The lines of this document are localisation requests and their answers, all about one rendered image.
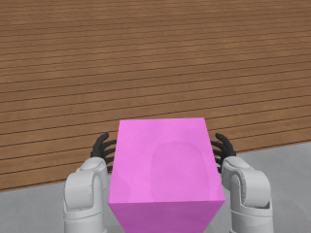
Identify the left robot hand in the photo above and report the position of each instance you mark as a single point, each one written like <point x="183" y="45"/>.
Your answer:
<point x="98" y="150"/>

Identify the right robot forearm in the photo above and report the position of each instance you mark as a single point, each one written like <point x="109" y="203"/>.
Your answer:
<point x="250" y="197"/>

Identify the left robot forearm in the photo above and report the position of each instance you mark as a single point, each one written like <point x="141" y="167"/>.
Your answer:
<point x="83" y="202"/>

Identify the right robot hand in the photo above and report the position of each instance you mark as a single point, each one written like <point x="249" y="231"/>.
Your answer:
<point x="226" y="149"/>

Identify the carton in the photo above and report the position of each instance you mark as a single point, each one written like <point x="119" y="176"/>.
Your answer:
<point x="164" y="178"/>

